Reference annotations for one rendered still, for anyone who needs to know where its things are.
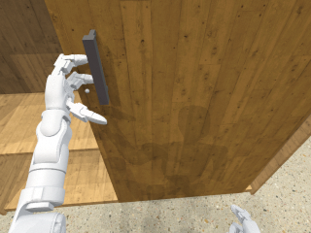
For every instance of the left robot forearm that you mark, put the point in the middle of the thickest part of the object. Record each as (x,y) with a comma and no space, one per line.
(44,187)

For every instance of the robot left hand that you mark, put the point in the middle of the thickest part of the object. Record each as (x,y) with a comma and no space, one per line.
(58,88)

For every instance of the robot left upper arm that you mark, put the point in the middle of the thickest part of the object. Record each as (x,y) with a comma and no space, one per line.
(41,223)

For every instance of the handle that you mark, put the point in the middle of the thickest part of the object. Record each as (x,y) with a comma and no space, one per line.
(95,66)

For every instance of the robot right hand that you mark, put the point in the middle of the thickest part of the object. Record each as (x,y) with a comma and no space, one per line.
(248,225)

